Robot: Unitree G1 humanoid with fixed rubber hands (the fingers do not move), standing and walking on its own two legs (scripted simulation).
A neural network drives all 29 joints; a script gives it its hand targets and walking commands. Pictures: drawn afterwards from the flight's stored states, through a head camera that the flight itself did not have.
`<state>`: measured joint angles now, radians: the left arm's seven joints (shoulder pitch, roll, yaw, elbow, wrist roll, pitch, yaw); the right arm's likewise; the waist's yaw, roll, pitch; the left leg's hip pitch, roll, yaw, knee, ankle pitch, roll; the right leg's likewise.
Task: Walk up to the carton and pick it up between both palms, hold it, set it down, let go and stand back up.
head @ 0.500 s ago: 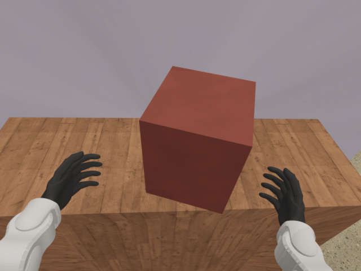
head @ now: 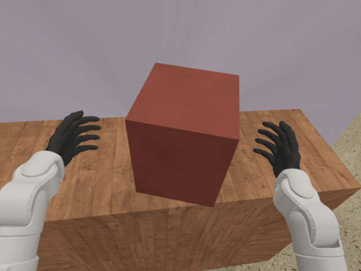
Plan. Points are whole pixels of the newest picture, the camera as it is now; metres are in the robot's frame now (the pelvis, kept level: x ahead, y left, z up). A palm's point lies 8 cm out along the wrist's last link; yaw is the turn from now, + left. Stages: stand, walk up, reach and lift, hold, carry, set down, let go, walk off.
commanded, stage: reach and lift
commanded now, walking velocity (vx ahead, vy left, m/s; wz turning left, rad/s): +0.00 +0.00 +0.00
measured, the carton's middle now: (185, 136) +0.42 -0.05 +0.08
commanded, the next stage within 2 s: none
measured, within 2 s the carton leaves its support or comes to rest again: neither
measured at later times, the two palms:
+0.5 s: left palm (72, 105) +0.41 +0.18 +0.19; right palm (284, 128) +0.34 -0.23 +0.19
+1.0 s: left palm (82, 68) +0.46 +0.16 +0.25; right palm (282, 98) +0.38 -0.23 +0.22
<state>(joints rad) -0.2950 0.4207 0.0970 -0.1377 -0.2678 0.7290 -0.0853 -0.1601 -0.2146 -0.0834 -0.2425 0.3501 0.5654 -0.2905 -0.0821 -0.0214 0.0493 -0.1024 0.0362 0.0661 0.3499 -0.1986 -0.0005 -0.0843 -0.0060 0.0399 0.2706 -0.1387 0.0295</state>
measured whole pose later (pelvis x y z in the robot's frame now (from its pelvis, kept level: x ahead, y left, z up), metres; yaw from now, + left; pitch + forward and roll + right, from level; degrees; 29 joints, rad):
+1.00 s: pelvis -0.01 -0.01 +0.00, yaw +3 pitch +2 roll -1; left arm -1.16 0.52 -0.07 0.96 -0.30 0.49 -0.08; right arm -0.99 -0.20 -0.09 0.69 0.33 0.49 -0.26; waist -0.22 -0.01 -0.05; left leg -0.24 0.03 0.01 0.36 -0.16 -0.01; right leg -0.20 -0.01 -0.01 0.27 -0.11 0.02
